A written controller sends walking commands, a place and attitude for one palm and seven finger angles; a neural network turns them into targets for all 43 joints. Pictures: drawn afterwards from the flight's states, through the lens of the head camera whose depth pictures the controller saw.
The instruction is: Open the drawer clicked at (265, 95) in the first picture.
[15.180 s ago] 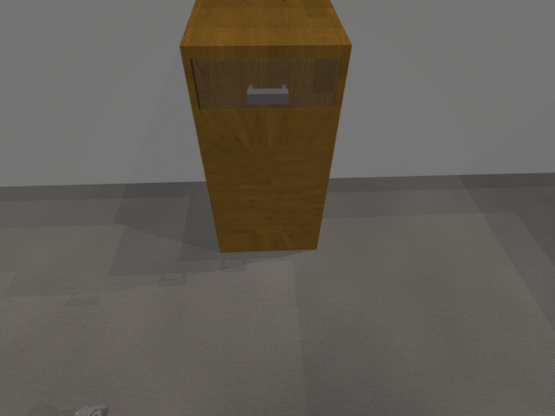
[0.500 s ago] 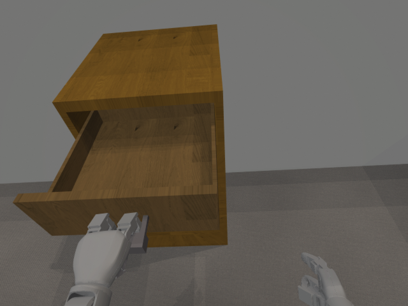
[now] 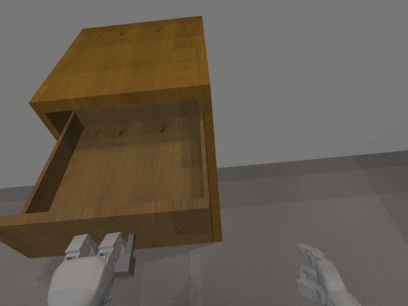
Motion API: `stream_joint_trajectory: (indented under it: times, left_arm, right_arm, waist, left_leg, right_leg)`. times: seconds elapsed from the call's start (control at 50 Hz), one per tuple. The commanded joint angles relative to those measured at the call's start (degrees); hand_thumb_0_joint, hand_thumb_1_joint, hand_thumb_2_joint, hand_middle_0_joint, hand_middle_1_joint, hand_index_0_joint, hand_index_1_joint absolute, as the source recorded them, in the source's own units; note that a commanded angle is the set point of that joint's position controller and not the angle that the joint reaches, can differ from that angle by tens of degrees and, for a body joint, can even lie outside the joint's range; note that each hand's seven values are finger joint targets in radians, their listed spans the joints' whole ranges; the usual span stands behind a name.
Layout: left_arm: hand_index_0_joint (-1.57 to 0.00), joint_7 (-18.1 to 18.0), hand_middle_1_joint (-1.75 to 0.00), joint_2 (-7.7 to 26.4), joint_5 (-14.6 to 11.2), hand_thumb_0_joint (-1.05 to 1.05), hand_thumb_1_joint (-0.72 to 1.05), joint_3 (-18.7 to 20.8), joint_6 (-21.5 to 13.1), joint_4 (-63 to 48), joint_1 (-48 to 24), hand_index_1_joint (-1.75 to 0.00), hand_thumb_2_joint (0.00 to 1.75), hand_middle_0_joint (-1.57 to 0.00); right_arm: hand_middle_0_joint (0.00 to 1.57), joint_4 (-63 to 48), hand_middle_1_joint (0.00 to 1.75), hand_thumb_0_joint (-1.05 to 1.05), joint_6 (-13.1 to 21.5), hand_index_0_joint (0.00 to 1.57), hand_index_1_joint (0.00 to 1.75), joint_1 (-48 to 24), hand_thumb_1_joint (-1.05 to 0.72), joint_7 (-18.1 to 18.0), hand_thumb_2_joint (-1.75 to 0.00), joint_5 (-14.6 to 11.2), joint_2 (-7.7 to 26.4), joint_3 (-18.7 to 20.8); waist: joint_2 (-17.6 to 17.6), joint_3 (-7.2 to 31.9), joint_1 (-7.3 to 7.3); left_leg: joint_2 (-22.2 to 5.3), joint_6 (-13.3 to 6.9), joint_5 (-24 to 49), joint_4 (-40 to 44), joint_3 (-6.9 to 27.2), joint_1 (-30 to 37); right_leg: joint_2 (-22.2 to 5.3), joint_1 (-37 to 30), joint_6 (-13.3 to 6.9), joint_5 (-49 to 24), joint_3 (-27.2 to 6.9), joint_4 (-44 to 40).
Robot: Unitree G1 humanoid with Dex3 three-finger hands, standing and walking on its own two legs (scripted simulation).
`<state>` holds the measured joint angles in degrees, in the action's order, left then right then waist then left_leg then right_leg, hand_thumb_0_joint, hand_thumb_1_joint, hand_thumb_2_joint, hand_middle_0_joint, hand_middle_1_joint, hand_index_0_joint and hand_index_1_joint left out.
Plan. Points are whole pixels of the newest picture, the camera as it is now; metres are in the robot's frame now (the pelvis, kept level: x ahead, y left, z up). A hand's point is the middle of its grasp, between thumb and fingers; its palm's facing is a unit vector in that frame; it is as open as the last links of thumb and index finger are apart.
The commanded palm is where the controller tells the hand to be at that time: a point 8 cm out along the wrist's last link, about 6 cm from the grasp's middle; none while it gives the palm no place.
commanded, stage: pull the drawer open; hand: left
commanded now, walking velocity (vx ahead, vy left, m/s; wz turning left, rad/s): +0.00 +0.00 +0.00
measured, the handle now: (104, 253) +0.20 +0.20 +0.05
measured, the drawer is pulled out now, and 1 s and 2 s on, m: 0.30 0.29 0.26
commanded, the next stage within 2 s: open the thumb to release the handle in 0.08 s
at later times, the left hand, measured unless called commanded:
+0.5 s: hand (104, 279) +0.17 +0.19 +0.04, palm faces +0.05 -0.14 -0.99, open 8.0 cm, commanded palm +0.13 +0.20 +0.09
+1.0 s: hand (105, 279) +0.17 +0.19 +0.03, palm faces +0.06 -0.14 -0.99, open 13.0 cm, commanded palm +0.15 +0.19 +0.09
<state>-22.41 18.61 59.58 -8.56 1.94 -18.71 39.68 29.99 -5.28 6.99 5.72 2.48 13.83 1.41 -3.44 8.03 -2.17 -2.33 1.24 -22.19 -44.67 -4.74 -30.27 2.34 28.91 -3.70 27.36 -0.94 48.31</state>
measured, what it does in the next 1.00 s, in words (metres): stands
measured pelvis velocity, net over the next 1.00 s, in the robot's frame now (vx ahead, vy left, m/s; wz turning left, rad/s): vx -0.03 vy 0.01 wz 0.04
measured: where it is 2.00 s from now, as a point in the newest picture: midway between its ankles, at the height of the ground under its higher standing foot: outside the picture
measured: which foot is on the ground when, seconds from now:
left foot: down 0.00-1.00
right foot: down 0.00-1.00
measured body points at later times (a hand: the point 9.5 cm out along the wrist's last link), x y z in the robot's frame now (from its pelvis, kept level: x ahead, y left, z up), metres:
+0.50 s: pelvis -0.01 +0.00 +0.00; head -0.01 -0.05 +0.45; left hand +0.16 +0.19 +0.09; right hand +0.22 -0.20 -0.09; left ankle +0.00 +0.14 -0.70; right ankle -0.04 -0.08 -0.70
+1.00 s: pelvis -0.03 +0.01 +0.01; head -0.02 -0.04 +0.45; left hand +0.16 +0.19 +0.09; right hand +0.19 -0.20 -0.10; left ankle +0.00 +0.14 -0.70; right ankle -0.04 -0.08 -0.70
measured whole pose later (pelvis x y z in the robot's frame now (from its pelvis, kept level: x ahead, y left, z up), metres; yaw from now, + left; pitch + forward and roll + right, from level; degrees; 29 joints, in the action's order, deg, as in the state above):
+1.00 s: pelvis -0.03 +0.01 +0.01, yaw +2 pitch +4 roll +1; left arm -21.8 17.2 60.6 -15.0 6.3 -7.7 22.7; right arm 34.6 -4.7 7.2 0.9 1.0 13.3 1.0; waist -4.4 5.6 -5.0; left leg -0.4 1.0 -18.7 -42.1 -0.4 -27.6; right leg 1.4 25.0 -3.2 24.4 1.2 45.1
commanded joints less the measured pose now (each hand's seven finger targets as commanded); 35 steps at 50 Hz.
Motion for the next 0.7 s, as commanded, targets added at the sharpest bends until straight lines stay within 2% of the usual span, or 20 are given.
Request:
stream_joint_trajectory:
  times: [0.0, 0.02, 0.08, 0.1, 0.14, 0.16, 0.18, 0.2, 0.22, 0.24, 0.26, 0.32, 0.34, 0.36, 0.4, 0.42, 0.48, 0.56, 0.62, 0.68]
  left_arm:
    - [-0.40, -5.4, -1.35, 7.1, -2.0, 0.00, 0.90, 8.7, 0.3, -13.0, 12.8, -1.35, 0.90, -0.40]
    - [-0.40, -5.5, -1.35, 6.5, -1.9, 0.00, 0.90, 7.8, 0.4, -12.8, 12.8, -1.35, 0.90, -0.40]
    - [-0.40, -6.1, -1.35, 7.0, -1.8, 0.00, 0.90, 8.6, 0.4, -12.6, 13.3, -1.35, 0.90, -0.40]
    - [-0.40, -6.3, -1.35, 7.2, -2.0, 0.00, 0.90, 8.9, 0.6, -13.1, 13.4, -1.35, 0.90, -0.40]
    - [-0.40, -6.6, -1.35, 7.3, -1.9, 0.00, 0.90, 9.0, 0.5, -12.8, 13.9, -1.35, 0.90, -0.40]
    - [-0.40, -6.9, -1.35, 6.7, -0.1, 0.00, 0.90, 6.0, 1.9, -11.3, -9.5, -1.35, 0.90, -0.40]
    - [-0.40, -7.5, -1.34, 7.5, 0.4, 0.00, 0.83, 9.0, 2.0, -10.9, -9.0, -1.34, 0.87, -0.40]
    - [-0.39, -8.0, -1.34, 8.0, 0.6, 0.00, 0.76, 9.1, 2.7, -9.0, -8.7, -1.34, 0.84, -0.39]
    - [-0.38, -7.7, -1.33, 6.3, 0.6, 0.00, 0.69, 8.2, 3.4, -4.6, -6.5, -1.33, 0.81, -0.38]
    - [-0.38, -7.1, -1.32, 5.1, 0.0, 0.00, 0.62, 6.4, 3.8, -5.1, -8.2, -1.32, 0.78, -0.38]
    - [-0.38, -6.8, -1.31, 6.3, -0.4, 0.00, 0.55, 7.4, 4.1, -5.7, -9.0, -1.31, 0.75, -0.38]
    - [-0.36, -4.9, -1.29, 6.9, -1.1, 0.00, 0.34, 6.7, 5.5, -4.9, -8.1, -1.29, 0.66, -0.36]
    - [-0.35, -4.1, -1.28, 6.6, -1.3, 0.00, 0.27, 6.0, 5.9, -4.0, -9.3, -1.28, 0.63, -0.35]
    - [-0.35, -3.5, -1.27, 7.2, -1.0, 0.00, 0.20, 6.2, 6.1, -3.7, -11.3, -1.27, 0.60, -0.35]
    - [-0.34, -2.5, -1.26, 7.6, -0.9, 0.00, 0.06, 6.1, 6.4, -3.8, -13.4, -1.26, 0.54, -0.34]
    - [-0.33, -2.0, -1.25, 7.3, -0.8, 0.00, -0.01, 5.8, 6.3, -3.9, -12.7, -1.25, 0.51, -0.33]
    - [-0.32, -0.7, -1.23, 6.9, -0.7, 0.00, -0.22, 5.1, 5.9, -2.7, -13.9, -1.23, 0.42, -0.32]
    - [-0.30, 0.2, -1.20, 5.9, -0.8, 0.00, -0.50, 3.8, 4.8, -2.9, -14.7, -1.20, 0.30, -0.30]
    - [-0.30, 0.2, -1.20, 6.9, -0.8, 0.00, -0.50, 5.2, 4.4, -2.5, -15.2, -1.20, 0.30, -0.30]
    - [-0.30, 0.0, -1.20, 5.5, -0.6, 0.00, -0.50, 3.9, 3.9, -2.3, -16.0, -1.20, 0.30, -0.30]
  right_arm:
    - [0.20, -10.5, 0.30, 0.00, 3.0, 0.20, 0.30, -8.4, -0.90, 0.1, -0.90, -0.5, 3.9, 1.5]
    - [0.20, -10.5, 0.30, 0.00, 3.1, 0.20, 0.30, -8.2, -0.90, 0.2, -0.90, -0.3, 3.7, 1.4]
    - [0.20, -10.3, 0.30, 0.00, 3.1, 0.20, 0.30, -8.0, -0.90, 0.0, -0.90, -0.4, 3.6, 1.6]
    - [0.20, -10.5, 0.30, 0.00, 3.0, 0.20, 0.30, -8.0, -0.90, 0.0, -0.90, -0.5, 3.8, 1.5]
    - [0.20, -10.2, 0.30, 0.00, 3.1, 0.20, 0.30, -7.8, -0.90, -0.1, -0.90, -0.5, 3.6, 1.5]
    - [0.20, -7.7, 0.30, 0.00, 2.2, 0.20, 0.30, -8.2, -0.90, -1.0, -0.90, 0.2, 4.7, 1.4]
    - [0.20, -8.4, 0.30, 0.00, 2.7, 0.20, 0.30, -7.5, -0.90, -2.0, -0.90, 0.3, 3.7, 2.4]
    - [0.20, -8.2, 0.30, 0.00, 3.0, 0.20, 0.30, -7.4, -0.90, -2.5, -0.90, 0.3, 3.9, 2.1]
    - [0.20, -7.8, 0.30, 0.00, 3.2, 0.20, 0.30, -7.3, -0.90, -2.8, -0.90, -0.1, 3.4, 1.8]
    - [0.20, -7.7, 0.30, 0.00, 3.2, 0.20, 0.30, -7.6, -0.90, -3.1, -0.90, -0.4, 3.6, 1.9]
    - [0.20, -7.5, 0.30, 0.00, 3.2, 0.20, 0.30, -7.9, -0.90, -3.4, -0.90, -0.6, 3.4, 1.9]
    - [0.20, -7.5, 0.30, 0.00, 2.9, 0.20, 0.30, -9.3, -0.90, -4.0, -0.90, -1.4, 3.0, 1.1]
    - [0.20, -7.2, 0.30, 0.00, 2.8, 0.20, 0.30, -9.7, -0.90, -4.4, -0.90, -1.6, 2.9, 0.9]
    - [0.20, -7.0, 0.30, 0.00, 2.8, 0.20, 0.30, -10.4, -0.90, -4.7, -0.90, -1.6, 3.1, 0.7]
    - [0.20, -7.1, 0.30, 0.00, 2.8, 0.20, 0.30, -10.7, -0.90, -5.0, -0.90, -1.8, 3.0, 0.5]
    - [0.20, -7.2, 0.30, 0.00, 3.0, 0.20, 0.30, -10.7, -0.90, -5.0, -0.90, -1.7, 2.9, 0.2]
    - [0.20, -7.2, 0.30, 0.00, 3.2, 0.20, 0.30, -11.1, -0.90, -5.3, -0.90, -1.7, 2.8, 0.1]
    - [0.20, -7.4, 0.30, 0.00, 3.7, 0.20, 0.30, -11.0, -0.90, -5.0, -0.90, -1.5, 2.8, 0.1]
    - [0.20, -7.6, 0.30, 0.00, 3.8, 0.20, 0.30, -10.8, -0.90, -5.1, -0.90, -1.5, 2.8, 0.1]
    - [0.20, -7.5, 0.30, 0.00, 4.0, 0.20, 0.30, -10.7, -0.90, -4.9, -0.90, -1.3, 2.9, 0.4]
  waist:
    - [4.5, 8.8, -4.38]
    - [5.9, 8.8, -4.29]
    - [6.4, 9.1, -4.30]
    - [5.5, 9.7, -4.31]
    - [6.6, 9.6, -4.26]
    - [7.7, 7.4, 0.93]
    - [5.2, 9.1, -1.47]
    - [6.3, 8.6, -1.20]
    - [7.2, 8.7, -1.69]
    - [6.9, 8.9, -1.51]
    - [7.6, 10.4, -2.12]
    - [7.6, 9.8, -3.21]
    - [8.6, 7.4, -2.79]
    - [7.9, 5.7, -2.81]
    - [6.6, 4.7, -2.78]
    - [6.9, 5.3, -3.50]
    - [5.7, 2.3, -3.43]
    - [4.6, 1.7, -3.40]
    - [5.1, 2.0, -3.69]
    - [4.4, 2.0, -3.51]
  left_leg:
    - [4.2, -2.5, 22.3, -0.3, 3.6, 7.6]
    - [4.2, -2.6, 21.9, -0.5, 3.6, 7.2]
    - [4.3, -2.6, 21.9, -0.9, 3.6, 6.3]
    - [4.3, -2.4, 22.5, -0.9, 3.6, 6.6]
    - [4.4, -2.5, 22.1, -1.2, 3.6, 6.1]
    - [5.0, -2.8, 17.2, -1.3, 4.3, 5.7]
    - [4.6, -2.9, 16.8, -1.3, 3.7, 7.3]
    - [4.8, -2.9, 16.4, -1.4, 4.0, 7.8]
    - [4.8, -2.9, 15.9, -1.0, 3.7, 7.4]
    - [4.8, -2.9, 15.6, -0.3, 3.7, 7.5]
    - [4.8, -2.9, 16.3, -0.1, 3.4, 8.1]
    - [5.0, -2.9, 15.8, 1.6, 2.7, 8.1]
    - [5.0, -3.0, 14.6, 2.1, 2.7, 7.6]
    - [4.9, -3.0, 13.7, 2.9, 2.7, 7.8]
    - [4.8, -3.1, 13.0, 3.7, 2.7, 9.0]
    - [4.9, -3.2, 13.2, 3.8, 2.6, 9.3]
    - [4.9, -3.1, 11.8, 4.8, 2.8, 9.6]
    - [4.8, -3.1, 11.0, 5.5, 2.9, 10.6]
    - [4.8, -3.1, 10.7, 5.8, 2.9, 10.5]
    - [4.9, -3.1, 11.3, 5.7, 3.0, 10.7]
  right_leg:
    - [-1.3, -4.3, 1.2, -40.9, -4.6, -6.1]
    - [-1.6, -3.8, 1.4, -40.4, -4.4, -5.5]
    - [-1.7, -4.7, 1.7, -43.0, -4.2, -5.3]
    - [-1.7, -4.9, 1.5, -43.4, -4.5, -5.3]
    - [-2.0, -5.2, 1.9, -44.8, -4.4, -5.0]
    - [-2.0, -0.5, 2.0, -40.1, -4.3, -5.8]
    - [-1.5, -1.2, 1.8, -36.4, -3.7, -6.4]
    - [-1.2, -0.8, 1.7, -35.3, -3.8, -7.3]
    - [-1.4, -1.4, 1.9, -34.3, -2.7, -7.1]
    - [-1.5, -2.0, 2.1, -34.3, -2.5, -7.2]
    - [-1.6, -3.6, 2.3, -35.5, -2.5, -7.5]
    - [-2.0, -6.4, 2.6, -35.6, -2.4, -8.4]
    - [-2.1, -6.1, 2.9, -34.8, -2.5, -9.5]
    - [-1.9, -5.2, 2.7, -31.2, -2.5, -10.5]
    - [-1.8, -4.9, 2.5, -26.9, -2.8, -12.2]
    - [-1.9, -5.5, 2.6, -26.5, -2.6, -12.2]
    - [-1.6, -4.2, 2.5, -21.6, -2.7, -13.9]
    - [-1.6, -3.5, 2.2, -17.5, -2.5, -15.2]
    - [-1.6, -4.0, 2.1, -16.4, -2.7, -15.5]
    - [-1.5, -3.7, 1.9, -17.3, -2.6, -15.4]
